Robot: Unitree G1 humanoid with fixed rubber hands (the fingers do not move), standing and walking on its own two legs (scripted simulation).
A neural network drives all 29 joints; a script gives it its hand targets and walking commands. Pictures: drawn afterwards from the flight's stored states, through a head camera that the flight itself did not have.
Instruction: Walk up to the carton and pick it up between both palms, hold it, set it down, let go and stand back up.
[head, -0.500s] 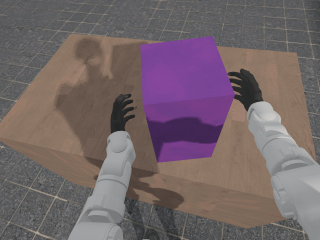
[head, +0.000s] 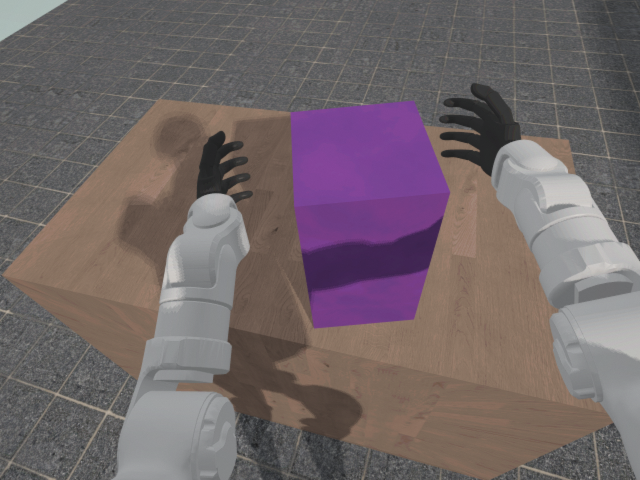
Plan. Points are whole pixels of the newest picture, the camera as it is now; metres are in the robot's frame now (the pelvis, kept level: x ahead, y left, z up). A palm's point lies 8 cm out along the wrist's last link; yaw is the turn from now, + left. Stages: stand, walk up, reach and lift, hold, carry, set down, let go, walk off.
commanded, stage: set down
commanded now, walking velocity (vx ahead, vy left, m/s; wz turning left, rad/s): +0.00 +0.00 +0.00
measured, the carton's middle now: (358, 226) +0.47 +0.05 +0.03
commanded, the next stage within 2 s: none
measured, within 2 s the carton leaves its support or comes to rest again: neither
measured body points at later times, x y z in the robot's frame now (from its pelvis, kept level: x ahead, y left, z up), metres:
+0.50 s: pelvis +0.01 +0.01 +0.01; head +0.04 -0.01 +0.46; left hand +0.37 +0.21 +0.15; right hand +0.47 -0.15 +0.15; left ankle +0.06 +0.15 -0.74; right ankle +0.01 -0.05 -0.74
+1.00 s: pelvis +0.01 +0.01 +0.01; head +0.03 +0.02 +0.46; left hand +0.33 +0.17 +0.11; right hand +0.40 -0.18 +0.10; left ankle +0.06 +0.15 -0.74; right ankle +0.01 -0.05 -0.74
